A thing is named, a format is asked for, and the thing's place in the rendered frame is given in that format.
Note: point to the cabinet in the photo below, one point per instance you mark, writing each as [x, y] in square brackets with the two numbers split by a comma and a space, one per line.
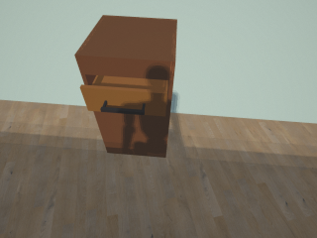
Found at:
[135, 47]

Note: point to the handle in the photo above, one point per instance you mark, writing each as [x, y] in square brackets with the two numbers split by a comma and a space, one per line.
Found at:
[122, 110]

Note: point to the drawer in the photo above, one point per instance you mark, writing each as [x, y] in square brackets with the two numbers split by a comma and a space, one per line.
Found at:
[126, 93]

